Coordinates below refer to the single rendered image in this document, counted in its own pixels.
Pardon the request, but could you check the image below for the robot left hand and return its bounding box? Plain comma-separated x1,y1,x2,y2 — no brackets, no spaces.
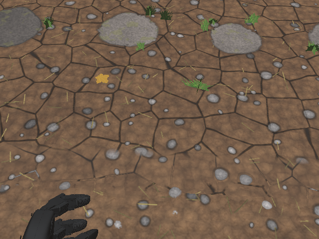
20,193,99,239

